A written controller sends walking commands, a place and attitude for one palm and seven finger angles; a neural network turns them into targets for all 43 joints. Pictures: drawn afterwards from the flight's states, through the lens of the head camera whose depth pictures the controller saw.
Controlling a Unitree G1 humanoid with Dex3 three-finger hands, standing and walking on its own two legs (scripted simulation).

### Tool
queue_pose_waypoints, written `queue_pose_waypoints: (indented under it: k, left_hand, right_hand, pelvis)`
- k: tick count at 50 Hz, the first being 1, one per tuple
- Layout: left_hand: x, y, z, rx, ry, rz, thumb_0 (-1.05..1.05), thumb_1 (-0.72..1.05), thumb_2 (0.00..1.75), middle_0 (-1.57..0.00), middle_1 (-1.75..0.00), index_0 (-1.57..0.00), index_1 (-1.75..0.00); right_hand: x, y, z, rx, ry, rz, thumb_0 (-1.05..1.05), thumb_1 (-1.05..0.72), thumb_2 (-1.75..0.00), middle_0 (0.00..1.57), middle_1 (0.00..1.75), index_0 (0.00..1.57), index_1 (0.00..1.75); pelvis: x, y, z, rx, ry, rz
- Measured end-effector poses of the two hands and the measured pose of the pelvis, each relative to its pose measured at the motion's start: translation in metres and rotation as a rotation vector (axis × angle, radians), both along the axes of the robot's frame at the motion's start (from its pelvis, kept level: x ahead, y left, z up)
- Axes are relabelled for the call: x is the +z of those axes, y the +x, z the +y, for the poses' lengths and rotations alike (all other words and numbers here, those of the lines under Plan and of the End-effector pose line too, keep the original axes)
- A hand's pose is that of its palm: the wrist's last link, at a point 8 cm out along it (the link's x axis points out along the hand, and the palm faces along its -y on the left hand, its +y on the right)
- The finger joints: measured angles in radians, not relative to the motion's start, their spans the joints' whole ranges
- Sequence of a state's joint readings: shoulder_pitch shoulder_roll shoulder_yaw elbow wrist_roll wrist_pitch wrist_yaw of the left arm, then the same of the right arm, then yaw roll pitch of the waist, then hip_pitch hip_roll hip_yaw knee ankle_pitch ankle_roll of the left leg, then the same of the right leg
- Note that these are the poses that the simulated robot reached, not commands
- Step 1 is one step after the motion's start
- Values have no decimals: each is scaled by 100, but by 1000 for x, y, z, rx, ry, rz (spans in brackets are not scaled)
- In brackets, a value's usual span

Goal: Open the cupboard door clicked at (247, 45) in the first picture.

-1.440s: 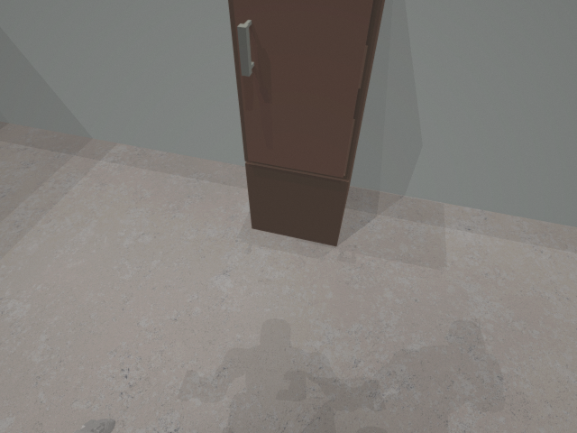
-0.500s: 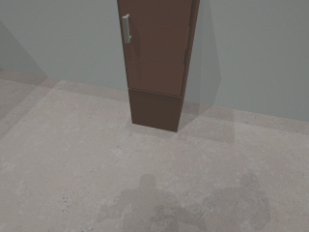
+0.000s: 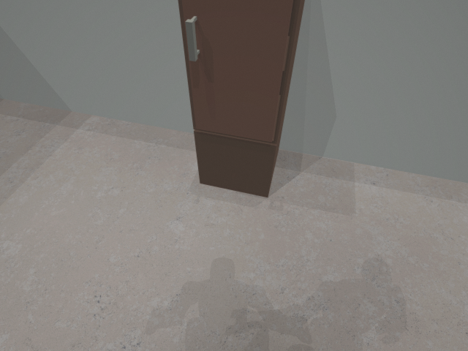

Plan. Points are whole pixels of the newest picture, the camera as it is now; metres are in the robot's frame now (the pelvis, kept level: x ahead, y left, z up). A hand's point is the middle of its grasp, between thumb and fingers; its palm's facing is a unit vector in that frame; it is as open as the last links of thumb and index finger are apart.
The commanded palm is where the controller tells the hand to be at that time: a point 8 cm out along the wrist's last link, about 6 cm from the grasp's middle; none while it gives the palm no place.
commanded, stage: turn to face it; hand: left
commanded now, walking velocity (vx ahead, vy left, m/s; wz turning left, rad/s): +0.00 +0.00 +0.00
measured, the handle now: (193, 38) +1.04 +0.21 +0.07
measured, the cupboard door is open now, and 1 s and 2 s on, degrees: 0 0 0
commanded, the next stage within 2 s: take the last steps up to it in 0.52 s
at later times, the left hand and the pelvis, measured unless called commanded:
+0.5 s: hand out of the picture +0.07 +0.21 -0.17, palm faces -0.10 -0.96 -0.27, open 7.4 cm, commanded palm none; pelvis +0.00 +0.00 -0.01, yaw -5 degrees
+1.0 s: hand out of the picture +0.10 +0.21 -0.17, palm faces -0.16 -0.97 -0.19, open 7.3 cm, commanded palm none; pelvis +0.03 +0.04 +0.00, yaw -9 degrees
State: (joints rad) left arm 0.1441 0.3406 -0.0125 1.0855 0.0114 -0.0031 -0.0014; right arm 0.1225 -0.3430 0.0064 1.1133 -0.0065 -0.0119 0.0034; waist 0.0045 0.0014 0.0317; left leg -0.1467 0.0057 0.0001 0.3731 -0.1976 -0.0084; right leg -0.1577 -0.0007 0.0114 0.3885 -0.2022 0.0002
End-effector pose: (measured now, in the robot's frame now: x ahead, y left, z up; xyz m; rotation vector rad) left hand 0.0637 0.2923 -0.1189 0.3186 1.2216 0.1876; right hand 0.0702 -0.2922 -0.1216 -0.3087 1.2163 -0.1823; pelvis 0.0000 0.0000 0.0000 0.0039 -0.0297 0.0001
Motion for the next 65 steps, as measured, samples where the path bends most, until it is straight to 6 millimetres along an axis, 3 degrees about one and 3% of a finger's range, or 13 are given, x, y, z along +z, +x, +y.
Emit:
queue_pose_waypoints:
  k: [12, 18, 32, 36, 41, 46, 51, 55, 57, 60, 65]
  left_hand:
    - [0, 5, 1, -7, 3, 4, 1, 91, 90, -21, -29, -20, -30]
    - [-6, 8, -7, -24, -7, 17, 1, 91, 90, -20, -29, -20, -30]
    - [-32, -3, -56, -88, -119, 56, 1, 91, 90, -21, -29, -20, -30]
    - [-36, -5, -55, -82, -146, 51, 1, 91, 90, -21, -29, -20, -30]
    - [-38, -3, -37, -72, -160, 68, 1, 92, 90, -21, -29, -20, -30]
    - [-28, 15, -25, -96, -148, 87, 1, 92, 90, -20, -29, -20, -30]
    - [-22, 49, -32, -122, -144, 59, 1, 91, 90, -20, -29, -20, -30]
    - [-32, 74, -44, -116, -145, -7, 1, 91, 90, -20, -29, -20, -30]
    - [-33, 75, -44, -74, -150, -26, 0, 92, 90, -20, -29, -20, -30]
    - [-32, 66, -35, -28, -143, 11, 0, 93, 90, -20, -29, -20, -30]
    - [-36, 47, -15, 13, -163, 154, 0, 93, 90, -20, -29, -20, -30]
  right_hand:
    - [1, 8, 1, -8, -2, -24, 0, -91, -90, 20, 30, 21, 30]
    - [-5, 1, 9, -48, 13, -41, 0, -91, -90, 20, 30, 20, 30]
    - [-34, -77, 50, -204, 114, 63, 0, -91, -90, 20, 30, 20, 30]
    - [-33, -102, 62, -225, 110, 111, 0, -91, -90, 20, 30, 20, 30]
    - [-26, -131, 83, -266, 102, 161, 0, -91, -90, 20, 30, 20, 30]
    - [-18, -157, 107, -333, 124, 225, 0, -91, -90, 20, 30, 20, 30]
    - [-19, -165, 127, -360, 172, 299, 0, -91, -90, 20, 30, 20, 30]
    - [-35, -155, 135, -355, 219, 345, 0, -91, -90, 20, 30, 20, 30]
    - [-39, -137, 134, -323, 227, 352, 0, -91, -90, 20, 30, 20, 30]
    - [-37, -87, 127, -289, 217, 289, 1, -91, -90, 20, 30, 20, 30]
    - [-24, 19, 119, -232, 164, 90, 1, -92, -90, 20, 30, 20, 30]
  pelvis:
    - [0, 3, 1, -20, 0, -1]
    - [-4, 1, 2, -54, 2, 4]
    - [-16, -13, 5, -113, 0, 18]
    - [-16, -12, 14, -115, -9, 19]
    - [-14, -1, 31, -132, -17, 29]
    - [-5, 16, 37, -157, -18, 35]
    - [-4, 36, 35, -165, -14, 36]
    - [-18, 54, 29, -153, 3, 26]
    - [-19, 64, 31, -134, -18, 17]
    - [-13, 81, 36, -132, -22, 18]
    - [-8, 114, 55, -123, -21, 29]
